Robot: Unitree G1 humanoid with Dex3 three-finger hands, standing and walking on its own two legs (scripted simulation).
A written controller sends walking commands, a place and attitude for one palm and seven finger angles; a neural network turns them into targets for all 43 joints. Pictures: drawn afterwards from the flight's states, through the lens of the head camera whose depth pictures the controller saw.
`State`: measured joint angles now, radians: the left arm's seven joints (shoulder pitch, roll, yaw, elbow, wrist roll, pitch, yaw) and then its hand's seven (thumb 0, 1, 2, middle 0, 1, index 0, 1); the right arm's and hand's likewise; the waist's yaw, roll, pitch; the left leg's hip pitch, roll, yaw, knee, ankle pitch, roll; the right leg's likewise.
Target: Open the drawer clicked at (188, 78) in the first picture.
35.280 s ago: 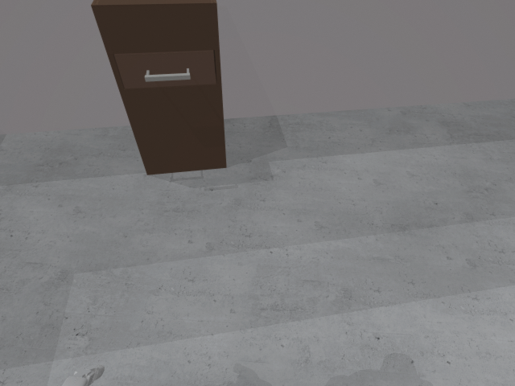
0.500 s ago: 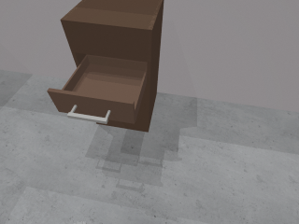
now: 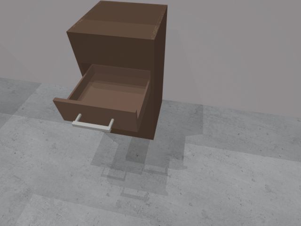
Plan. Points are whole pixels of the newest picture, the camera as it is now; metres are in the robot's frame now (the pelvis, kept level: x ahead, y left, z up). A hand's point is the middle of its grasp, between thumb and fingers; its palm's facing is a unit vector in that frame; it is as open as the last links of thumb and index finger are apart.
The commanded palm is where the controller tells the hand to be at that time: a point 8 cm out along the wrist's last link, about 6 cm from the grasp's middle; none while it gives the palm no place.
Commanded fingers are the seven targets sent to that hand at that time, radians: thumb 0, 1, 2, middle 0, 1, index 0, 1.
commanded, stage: let the arm hang, fingers relaxed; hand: left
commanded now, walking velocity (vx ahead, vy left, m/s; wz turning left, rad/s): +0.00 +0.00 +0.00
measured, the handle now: (93, 122) +0.55 +0.30 -0.18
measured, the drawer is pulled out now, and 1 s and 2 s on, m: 0.30 0.30 0.30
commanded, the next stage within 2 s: look to check the result in 0.32 s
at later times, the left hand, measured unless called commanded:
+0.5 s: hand out of the picture -0.02 +0.16 -0.17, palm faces +0.06 -0.98 -0.17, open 7.4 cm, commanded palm none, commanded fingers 0.00 0.90 0.90 -0.20 -0.30 -0.20 -0.30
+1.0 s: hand out of the picture -0.01 +0.15 -0.17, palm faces +0.05 -0.98 -0.17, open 7.4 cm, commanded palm none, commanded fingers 0.00 0.90 0.90 -0.20 -0.30 -0.20 -0.30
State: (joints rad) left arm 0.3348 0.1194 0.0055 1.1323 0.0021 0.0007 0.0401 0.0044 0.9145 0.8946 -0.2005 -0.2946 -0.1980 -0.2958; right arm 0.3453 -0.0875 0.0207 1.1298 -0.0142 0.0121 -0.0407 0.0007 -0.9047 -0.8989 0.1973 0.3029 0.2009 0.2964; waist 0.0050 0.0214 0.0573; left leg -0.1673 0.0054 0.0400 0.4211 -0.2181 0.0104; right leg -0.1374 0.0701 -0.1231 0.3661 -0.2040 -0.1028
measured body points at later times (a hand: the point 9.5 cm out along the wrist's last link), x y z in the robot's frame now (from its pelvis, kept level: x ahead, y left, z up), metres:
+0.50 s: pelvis +0.02 +0.00 +0.00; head +0.03 +0.00 +0.45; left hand -0.02 +0.21 -0.16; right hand -0.02 -0.19 -0.17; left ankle +0.01 +0.11 -0.74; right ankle +0.01 -0.05 -0.74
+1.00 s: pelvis +0.03 +0.00 +0.00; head +0.04 +0.00 +0.45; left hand -0.01 +0.20 -0.16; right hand -0.02 -0.19 -0.17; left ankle +0.01 +0.11 -0.74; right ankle +0.01 -0.05 -0.74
